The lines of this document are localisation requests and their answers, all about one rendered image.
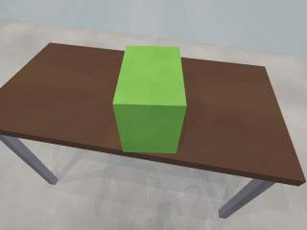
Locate carton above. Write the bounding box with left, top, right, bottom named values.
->
left=112, top=45, right=187, bottom=153

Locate table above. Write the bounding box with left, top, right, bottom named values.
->
left=0, top=42, right=306, bottom=219

